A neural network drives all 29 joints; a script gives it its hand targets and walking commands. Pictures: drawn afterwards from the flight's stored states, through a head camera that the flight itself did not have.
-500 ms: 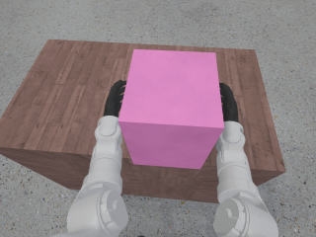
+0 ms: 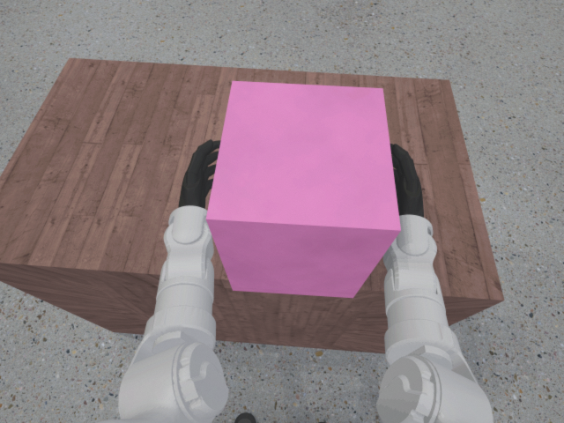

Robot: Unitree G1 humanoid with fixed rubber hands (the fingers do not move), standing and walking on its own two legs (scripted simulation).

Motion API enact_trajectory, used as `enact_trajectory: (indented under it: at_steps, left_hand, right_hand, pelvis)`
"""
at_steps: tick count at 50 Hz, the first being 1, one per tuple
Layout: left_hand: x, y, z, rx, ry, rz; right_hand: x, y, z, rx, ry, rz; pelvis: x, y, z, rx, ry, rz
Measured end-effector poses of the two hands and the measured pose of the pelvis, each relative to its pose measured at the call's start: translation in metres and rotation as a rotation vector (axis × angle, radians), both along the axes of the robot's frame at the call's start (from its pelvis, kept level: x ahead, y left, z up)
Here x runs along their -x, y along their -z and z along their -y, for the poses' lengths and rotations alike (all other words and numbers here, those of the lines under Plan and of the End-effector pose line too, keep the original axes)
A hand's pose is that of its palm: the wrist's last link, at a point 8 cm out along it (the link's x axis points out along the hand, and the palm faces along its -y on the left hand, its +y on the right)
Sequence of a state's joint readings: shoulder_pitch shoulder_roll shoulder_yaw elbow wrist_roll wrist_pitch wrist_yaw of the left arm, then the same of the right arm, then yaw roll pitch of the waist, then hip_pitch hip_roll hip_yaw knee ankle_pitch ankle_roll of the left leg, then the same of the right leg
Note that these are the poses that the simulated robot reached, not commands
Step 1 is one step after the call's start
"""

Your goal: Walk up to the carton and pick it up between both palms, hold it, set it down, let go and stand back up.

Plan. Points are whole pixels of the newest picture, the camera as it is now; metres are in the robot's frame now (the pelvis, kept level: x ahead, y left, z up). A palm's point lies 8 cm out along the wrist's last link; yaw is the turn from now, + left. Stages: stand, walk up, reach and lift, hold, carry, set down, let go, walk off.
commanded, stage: set down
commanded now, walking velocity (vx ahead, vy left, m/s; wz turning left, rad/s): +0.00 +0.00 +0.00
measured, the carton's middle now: (299, 201) +0.42 +0.00 +0.01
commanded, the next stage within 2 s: none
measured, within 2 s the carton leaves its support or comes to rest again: neither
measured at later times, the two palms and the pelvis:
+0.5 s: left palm (184, 183) +0.45 +0.17 +0.02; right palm (406, 193) +0.43 -0.16 +0.02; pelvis +0.00 +0.02 -0.01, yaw -6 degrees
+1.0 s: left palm (151, 160) +0.43 +0.19 +0.09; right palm (463, 165) +0.42 -0.21 +0.10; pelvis -0.03 +0.00 -0.01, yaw -6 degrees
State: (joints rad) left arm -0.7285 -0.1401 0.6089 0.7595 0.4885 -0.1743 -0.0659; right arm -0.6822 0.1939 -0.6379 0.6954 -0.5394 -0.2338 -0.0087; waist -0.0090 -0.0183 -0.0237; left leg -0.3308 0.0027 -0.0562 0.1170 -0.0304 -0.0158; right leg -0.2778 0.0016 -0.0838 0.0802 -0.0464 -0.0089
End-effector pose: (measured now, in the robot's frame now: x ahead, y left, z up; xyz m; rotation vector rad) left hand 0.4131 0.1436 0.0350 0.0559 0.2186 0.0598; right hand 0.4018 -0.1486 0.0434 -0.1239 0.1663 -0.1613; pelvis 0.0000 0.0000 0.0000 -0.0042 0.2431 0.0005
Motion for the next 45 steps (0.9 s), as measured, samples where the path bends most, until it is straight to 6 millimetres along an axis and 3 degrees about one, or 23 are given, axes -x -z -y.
enact_trajectory:
  at_steps: [12, 20, 28, 36, 45]
  left_hand:
    - [-0.012, 0.024, -0.005, 0.025, -0.012, -0.053]
    - [-0.032, 0.015, -0.019, -0.001, -0.025, -0.032]
    - [-0.028, 0.014, -0.028, 0.007, -0.013, -0.047]
    - [-0.021, -0.007, -0.042, 0.040, -0.047, 0.004]
    - [-0.019, -0.046, -0.045, 0.057, -0.047, 0.029]
  right_hand:
    - [-0.017, 0.019, 0.000, -0.093, -0.019, -0.067]
    - [-0.034, 0.020, 0.002, -0.114, -0.030, -0.063]
    - [-0.028, 0.022, 0.026, -0.105, 0.007, -0.077]
    - [-0.024, -0.006, 0.053, -0.089, -0.003, -0.048]
    - [-0.024, -0.047, 0.060, -0.082, -0.036, -0.050]
  pelvis:
    - [-0.004, 0.006, -0.003, -0.006, 0.083, -0.129]
    - [-0.002, 0.012, -0.012, -0.005, 0.096, -0.217]
    - [0.001, 0.013, -0.018, 0.001, 0.108, -0.220]
    - [0.009, 0.013, -0.017, 0.002, 0.123, -0.196]
    - [0.021, 0.012, -0.008, 0.005, 0.108, -0.134]
